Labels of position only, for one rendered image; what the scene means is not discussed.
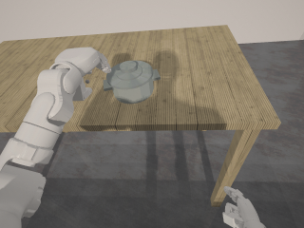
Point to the knob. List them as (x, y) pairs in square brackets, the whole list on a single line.
[(128, 66)]

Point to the table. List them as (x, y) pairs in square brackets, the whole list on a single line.
[(206, 84)]

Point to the robot right hand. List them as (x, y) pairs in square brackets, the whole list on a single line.
[(236, 216)]

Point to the pot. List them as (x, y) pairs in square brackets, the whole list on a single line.
[(134, 95)]

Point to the lid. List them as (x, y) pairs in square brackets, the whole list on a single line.
[(125, 81)]

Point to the robot left hand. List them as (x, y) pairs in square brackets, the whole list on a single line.
[(85, 59)]

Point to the robot left upper arm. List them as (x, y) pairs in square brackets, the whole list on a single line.
[(20, 195)]

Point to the left robot forearm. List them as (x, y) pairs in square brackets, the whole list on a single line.
[(50, 110)]

